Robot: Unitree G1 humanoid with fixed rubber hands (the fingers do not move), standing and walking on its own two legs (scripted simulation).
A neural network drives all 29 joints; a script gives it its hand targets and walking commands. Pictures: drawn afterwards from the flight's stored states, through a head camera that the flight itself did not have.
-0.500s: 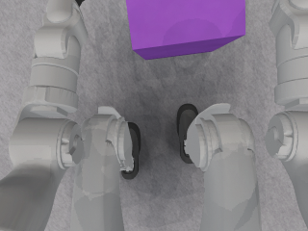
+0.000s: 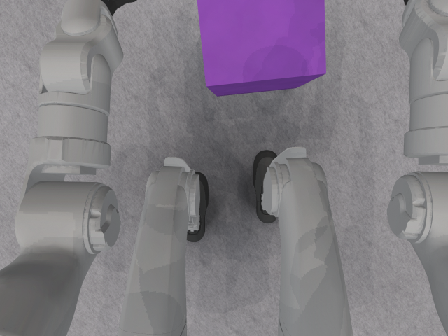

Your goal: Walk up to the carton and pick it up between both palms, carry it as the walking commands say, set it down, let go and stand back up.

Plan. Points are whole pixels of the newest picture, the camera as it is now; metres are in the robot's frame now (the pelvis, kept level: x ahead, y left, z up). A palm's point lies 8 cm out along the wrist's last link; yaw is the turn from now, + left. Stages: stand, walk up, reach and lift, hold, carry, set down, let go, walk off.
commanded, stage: set down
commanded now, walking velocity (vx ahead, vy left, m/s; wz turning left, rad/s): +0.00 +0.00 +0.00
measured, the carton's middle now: (256, 39) +0.56 -0.07 -0.38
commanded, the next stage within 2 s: let go in 0.42 s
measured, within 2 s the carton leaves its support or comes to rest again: neither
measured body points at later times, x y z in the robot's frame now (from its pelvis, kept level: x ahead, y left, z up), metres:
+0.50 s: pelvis +0.01 -0.01 +0.11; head +0.34 -0.05 +0.40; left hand +0.56 +0.13 +0.02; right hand +0.55 -0.26 +0.01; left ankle +0.11 +0.12 -0.47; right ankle +0.16 -0.09 -0.47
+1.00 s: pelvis +0.05 -0.01 +0.19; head +0.25 -0.04 +0.58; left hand +0.38 +0.20 +0.11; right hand +0.37 -0.28 +0.10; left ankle +0.11 +0.12 -0.47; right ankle +0.16 -0.09 -0.47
